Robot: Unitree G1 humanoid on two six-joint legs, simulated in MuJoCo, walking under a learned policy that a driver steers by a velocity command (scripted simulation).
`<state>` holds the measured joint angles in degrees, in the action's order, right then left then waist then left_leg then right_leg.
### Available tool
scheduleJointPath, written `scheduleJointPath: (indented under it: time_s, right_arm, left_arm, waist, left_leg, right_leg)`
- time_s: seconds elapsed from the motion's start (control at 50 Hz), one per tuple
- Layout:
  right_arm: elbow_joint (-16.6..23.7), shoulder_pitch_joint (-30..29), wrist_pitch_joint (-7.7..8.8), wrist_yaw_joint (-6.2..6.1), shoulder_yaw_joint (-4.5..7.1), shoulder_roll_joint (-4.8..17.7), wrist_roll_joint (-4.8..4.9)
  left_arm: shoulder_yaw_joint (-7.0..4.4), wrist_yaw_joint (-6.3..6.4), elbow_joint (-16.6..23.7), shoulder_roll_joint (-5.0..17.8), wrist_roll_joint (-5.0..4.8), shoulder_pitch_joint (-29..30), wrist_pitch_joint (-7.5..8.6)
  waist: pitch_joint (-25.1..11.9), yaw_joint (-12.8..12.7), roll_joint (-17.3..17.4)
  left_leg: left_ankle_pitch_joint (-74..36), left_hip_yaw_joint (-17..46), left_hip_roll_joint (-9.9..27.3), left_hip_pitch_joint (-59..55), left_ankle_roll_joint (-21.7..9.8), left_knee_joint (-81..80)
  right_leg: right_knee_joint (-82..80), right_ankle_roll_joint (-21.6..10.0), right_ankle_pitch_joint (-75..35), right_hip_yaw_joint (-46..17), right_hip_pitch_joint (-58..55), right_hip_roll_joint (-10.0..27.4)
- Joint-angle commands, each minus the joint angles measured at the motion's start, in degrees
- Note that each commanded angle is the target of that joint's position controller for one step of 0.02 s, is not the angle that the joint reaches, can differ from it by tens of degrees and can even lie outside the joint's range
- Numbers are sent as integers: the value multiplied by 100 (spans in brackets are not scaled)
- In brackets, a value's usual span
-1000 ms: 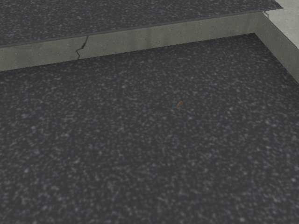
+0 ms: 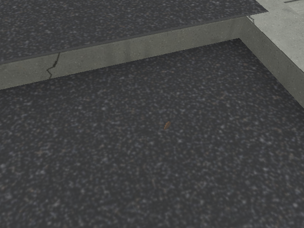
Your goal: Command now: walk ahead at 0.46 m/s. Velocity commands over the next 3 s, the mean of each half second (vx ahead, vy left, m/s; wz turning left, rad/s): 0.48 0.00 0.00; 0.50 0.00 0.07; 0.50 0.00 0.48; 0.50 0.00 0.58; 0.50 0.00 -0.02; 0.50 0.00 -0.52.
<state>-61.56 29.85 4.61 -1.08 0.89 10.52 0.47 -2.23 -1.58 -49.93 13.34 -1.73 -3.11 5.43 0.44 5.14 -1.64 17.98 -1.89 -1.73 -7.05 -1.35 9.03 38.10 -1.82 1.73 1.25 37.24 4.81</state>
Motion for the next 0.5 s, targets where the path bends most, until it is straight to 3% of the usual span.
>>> scheduleJointPath:
  time_s: [0.02,0.06,0.08,0.1,0.12,0.14,0.16,0.18,0.2,0.22,0.24,0.26,0.32,0.38,0.44,0.5]
  right_arm:
    - [161,173,23,-46,225,1023,71]
    - [217,21,-25,-38,274,1138,29]
    - [248,-69,-73,-28,281,1151,-18]
    - [315,-146,-105,-16,242,1081,-55]
    - [486,-40,-91,6,125,801,-163]
    - [455,766,63,82,-98,-145,-10]
    - [522,170,229,98,53,551,163]
    - [737,-479,311,101,146,890,271]
    - [796,-784,333,45,164,932,222]
    - [789,-853,290,5,225,894,129]
    - [761,-685,203,5,241,789,102]
    - [736,-586,128,2,248,675,105]
    - [908,-1010,6,-16,297,680,58]
    - [1183,-1821,20,0,327,717,-4]
    - [1357,-2463,83,69,289,620,5]
    - [1516,-3041,112,149,237,577,46]
  left_arm:
    - [-15,-84,555,308,-12,704,101]
    - [-130,-104,506,561,-7,284,132]
    - [-249,-84,313,756,-14,-419,128]
    - [-389,-47,3,1004,-35,-1443,99]
    - [-510,22,-177,1539,32,-2381,53]
    - [-491,-66,-268,1704,157,-2563,72]
    - [-337,-81,-229,1113,114,-2132,111]
    - [-258,-74,-134,844,84,-1553,139]
    - [-205,-88,-19,731,108,-1024,162]
    - [-177,-113,-2,613,164,-787,180]
    - [-138,-126,-64,481,217,-740,195]
    - [-124,-128,-138,410,212,-807,198]
    - [-149,-35,-318,604,188,-1105,216]
    - [-173,94,-410,745,184,-1450,155]
    - [-169,162,-459,806,144,-1703,103]
    - [-178,185,-595,858,95,-2080,62]
  waist:
    - [935,-246,654]
    - [504,-592,790]
    - [22,-980,860]
    - [-592,-1457,823]
    - [-1425,-1627,-140]
    - [-2349,-1077,-1737]
    - [-1663,-1153,-1054]
    - [-814,-1025,-666]
    - [-519,-821,2]
    - [-324,-630,100]
    - [-307,-439,-74]
    - [-240,-367,-168]
    - [127,-333,-124]
    - [321,-519,-20]
    - [388,-709,-74]
    - [490,-916,-63]
  left_leg:
    - [-2052,611,1614,655,-823,-288]
    - [-3734,453,1649,340,-684,424]
    - [-4763,279,1508,395,-578,1320]
    - [-4927,94,1233,945,-398,2595]
    - [-2823,-106,768,2318,-207,4641]
    - [1312,529,-278,4018,13,6450]
    - [1259,1054,42,4594,-148,7081]
    - [726,858,340,4888,-263,7070]
    - [139,763,671,4536,-276,6785]
    - [-153,713,863,4214,-262,6463]
    - [-321,752,1015,3859,-268,6247]
    - [-352,707,1047,3737,-256,6061]
    - [-696,565,1135,4151,-122,5470]
    - [-1562,516,1149,4840,33,4454]
    - [-2400,320,952,4689,51,3275]
    - [-2599,163,772,4586,51,2601]
  right_leg:
    - [-498,-161,-133,42,-117,-130]
    - [-579,-358,109,177,-894,-377]
    - [-506,-485,237,310,-1811,-593]
    - [-493,-650,287,271,-3199,-617]
    - [-615,-1036,867,-1399,-4887,679]
    - [-1907,-1919,2386,-4496,-6172,1862]
    - [-2405,-1568,2602,-4604,-5620,1627]
    - [-2386,-1306,2018,-3583,-4759,1489]
    - [-2474,-1186,1067,-2791,-3855,1306]
    - [-2582,-1116,487,-2170,-3195,1072]
    - [-2739,-1076,332,-1775,-2852,885]
    - [-2887,-1115,255,-1547,-2683,779]
    - [-3202,-1232,-10,-1115,-2449,715]
    - [-3313,-1197,-132,-961,-2774,709]
    - [-3333,-1018,-242,-603,-2912,529]
    - [-3280,-973,-181,-486,-3269,579]
